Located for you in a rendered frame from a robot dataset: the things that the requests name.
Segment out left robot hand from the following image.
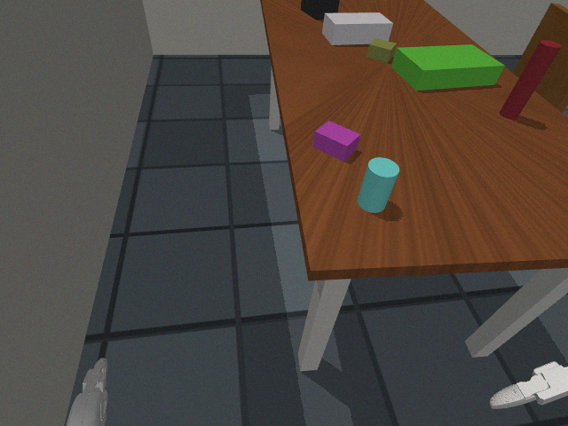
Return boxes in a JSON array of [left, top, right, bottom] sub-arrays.
[[67, 358, 108, 426]]

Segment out table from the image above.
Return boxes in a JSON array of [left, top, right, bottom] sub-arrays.
[[260, 0, 568, 371]]

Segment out right robot hand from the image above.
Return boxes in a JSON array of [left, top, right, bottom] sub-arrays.
[[490, 361, 568, 409]]

